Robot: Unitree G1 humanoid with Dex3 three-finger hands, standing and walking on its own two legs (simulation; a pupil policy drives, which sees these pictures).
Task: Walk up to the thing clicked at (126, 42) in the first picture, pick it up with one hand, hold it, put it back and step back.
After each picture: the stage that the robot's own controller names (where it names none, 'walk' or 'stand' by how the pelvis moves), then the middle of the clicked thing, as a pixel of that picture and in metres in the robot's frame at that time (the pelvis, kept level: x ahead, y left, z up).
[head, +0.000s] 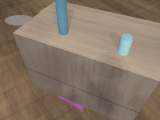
stand; (125, 44) +0.73 -0.25 -0.09
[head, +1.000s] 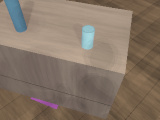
rise first; (87, 37) +0.69 -0.01 -0.06
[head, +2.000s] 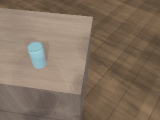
rise first; (37, 55) +0.56 +0.22 -0.05
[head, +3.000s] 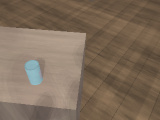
stand; (34, 72) +0.53 +0.23 -0.10
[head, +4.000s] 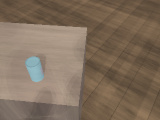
stand; (35, 69) +0.52 +0.23 -0.10
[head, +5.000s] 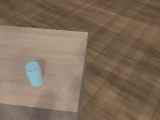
stand; (34, 74) +0.51 +0.23 -0.10
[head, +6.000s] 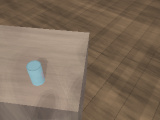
stand; (36, 73) +0.52 +0.23 -0.10
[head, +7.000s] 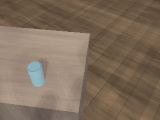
stand; (36, 74) +0.51 +0.23 -0.10
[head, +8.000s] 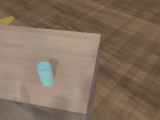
rise first; (45, 73) +0.51 +0.21 -0.09
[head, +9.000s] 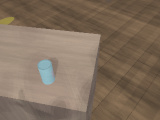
go down; (46, 72) +0.52 +0.21 -0.09
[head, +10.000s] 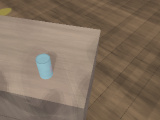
go down; (44, 66) +0.54 +0.19 -0.08
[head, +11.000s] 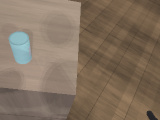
go down; (21, 48) +0.52 +0.19 -0.02
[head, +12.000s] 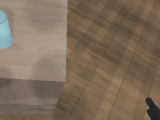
close in; out of the picture +0.54 +0.21 +0.01
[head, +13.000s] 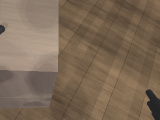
close; out of the picture +0.56 +0.21 +0.04
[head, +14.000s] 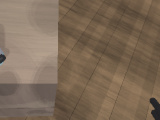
lift; out of the picture +0.47 +0.22 +0.03
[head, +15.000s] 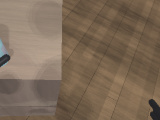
lift; out of the picture +0.47 +0.21 +0.03
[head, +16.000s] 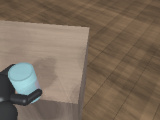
lift; (26, 83) +0.32 +0.17 +0.11
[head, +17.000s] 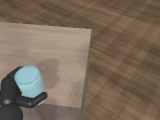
hold; (32, 86) +0.32 +0.16 +0.10
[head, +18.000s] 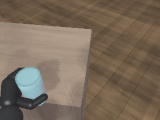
hold; (32, 87) +0.32 +0.16 +0.10
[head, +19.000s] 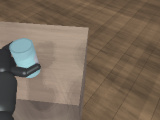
crouch; (26, 59) +0.40 +0.18 +0.13
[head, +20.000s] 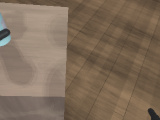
lower; out of the picture +0.51 +0.21 +0.14
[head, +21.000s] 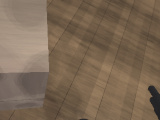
lower; out of the picture +0.55 +0.21 +0.04
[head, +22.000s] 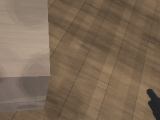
lower; out of the picture +0.54 +0.22 +0.04
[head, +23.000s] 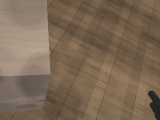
lower; out of the picture +0.54 +0.22 +0.04
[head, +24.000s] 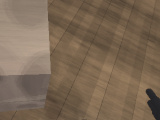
lower; out of the picture +0.54 +0.21 +0.04
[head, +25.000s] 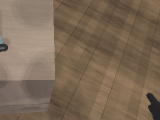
open; out of the picture +0.53 +0.20 +0.03
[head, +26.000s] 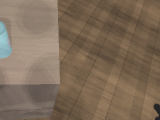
sink last; out of the picture +0.52 +0.20 +0.01
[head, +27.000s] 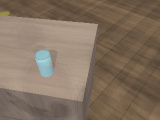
stand; (44, 63) +0.53 +0.19 -0.03
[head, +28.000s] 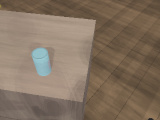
stand; (42, 62) +0.51 +0.19 -0.03
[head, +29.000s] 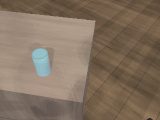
stand; (42, 62) +0.51 +0.18 -0.03
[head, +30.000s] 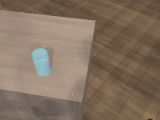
stand; (41, 62) +0.51 +0.19 -0.03
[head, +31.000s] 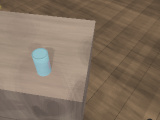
stand; (42, 62) +0.51 +0.19 -0.03
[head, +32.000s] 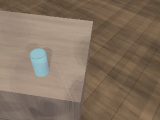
stand; (40, 62) +0.51 +0.18 -0.03
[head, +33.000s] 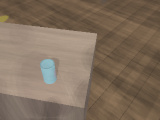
stand; (48, 71) +0.53 +0.17 -0.09
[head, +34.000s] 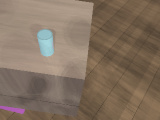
walk; (46, 43) +0.59 +0.15 -0.07
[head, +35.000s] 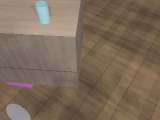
walk; (43, 12) +0.86 +0.24 -0.07
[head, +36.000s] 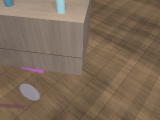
stand; (60, 5) +1.16 +0.17 -0.08
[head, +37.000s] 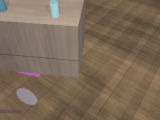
stand; (54, 8) +1.14 +0.20 -0.10
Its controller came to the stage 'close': yes
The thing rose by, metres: 0.20
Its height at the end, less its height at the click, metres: +0.00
